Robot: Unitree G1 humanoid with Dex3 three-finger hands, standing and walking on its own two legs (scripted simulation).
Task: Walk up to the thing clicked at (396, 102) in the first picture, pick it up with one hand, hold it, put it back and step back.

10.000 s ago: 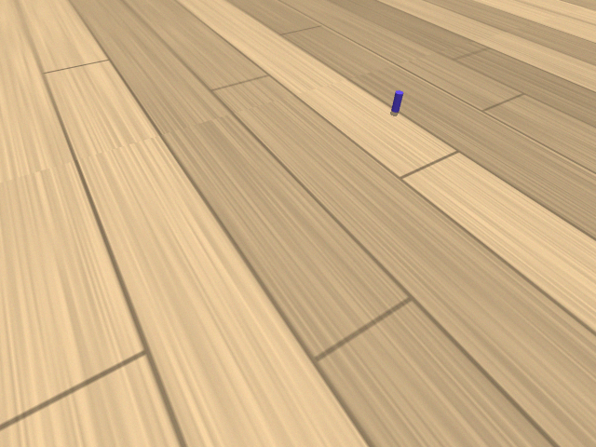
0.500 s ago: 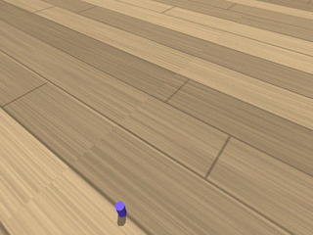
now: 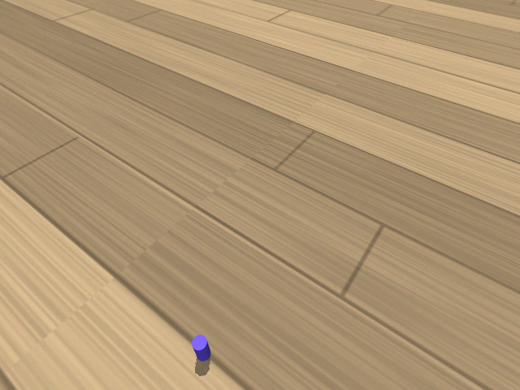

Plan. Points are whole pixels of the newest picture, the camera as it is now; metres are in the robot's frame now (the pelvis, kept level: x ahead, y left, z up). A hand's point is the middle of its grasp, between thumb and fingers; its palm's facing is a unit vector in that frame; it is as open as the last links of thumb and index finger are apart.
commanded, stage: rise first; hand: left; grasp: from above
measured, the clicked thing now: (201, 348) +0.41 +0.21 -0.72
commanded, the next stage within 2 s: none
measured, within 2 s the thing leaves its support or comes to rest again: neither
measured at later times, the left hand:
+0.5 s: hand out of the picture +0.13 +0.25 -0.20, palm faces -0.08 -0.91 -0.40, open 13.0 cm
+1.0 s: hand out of the picture +0.13 +0.27 -0.29, palm faces -0.29 -0.79 -0.54, open 14.0 cm
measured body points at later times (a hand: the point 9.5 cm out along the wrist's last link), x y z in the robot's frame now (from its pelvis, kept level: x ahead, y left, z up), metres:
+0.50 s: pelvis -0.02 +0.00 -0.05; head +0.05 +0.01 +0.39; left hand +0.14 +0.30 -0.18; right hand +0.09 -0.26 -0.16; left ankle -0.01 +0.13 -0.75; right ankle -0.02 -0.14 -0.75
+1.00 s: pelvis -0.04 +0.00 -0.14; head +0.08 +0.01 +0.29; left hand +0.14 +0.31 -0.25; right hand +0.14 -0.26 -0.23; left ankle -0.01 +0.13 -0.75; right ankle -0.02 -0.14 -0.75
